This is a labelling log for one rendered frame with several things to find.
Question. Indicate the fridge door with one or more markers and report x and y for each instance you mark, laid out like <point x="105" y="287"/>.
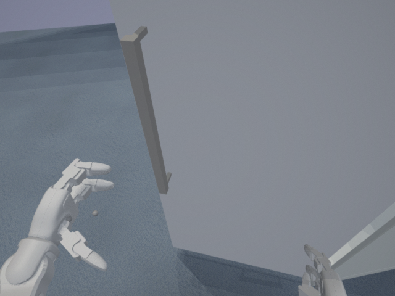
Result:
<point x="276" y="119"/>

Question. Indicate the left robot hand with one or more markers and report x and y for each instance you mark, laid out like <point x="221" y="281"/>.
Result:
<point x="61" y="201"/>

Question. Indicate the left robot forearm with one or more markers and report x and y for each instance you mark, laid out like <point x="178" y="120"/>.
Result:
<point x="30" y="270"/>

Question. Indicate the handle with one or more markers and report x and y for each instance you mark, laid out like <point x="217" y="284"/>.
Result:
<point x="133" y="55"/>

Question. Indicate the right robot hand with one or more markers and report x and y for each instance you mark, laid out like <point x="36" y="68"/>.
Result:
<point x="327" y="282"/>

